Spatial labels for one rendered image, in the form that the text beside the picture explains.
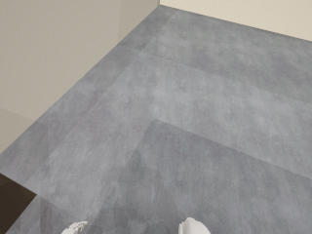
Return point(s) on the left robot hand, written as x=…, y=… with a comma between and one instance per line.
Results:
x=76, y=228

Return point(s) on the cupboard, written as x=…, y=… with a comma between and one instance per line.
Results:
x=14, y=199

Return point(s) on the robot right thigh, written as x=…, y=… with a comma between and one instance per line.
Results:
x=191, y=226

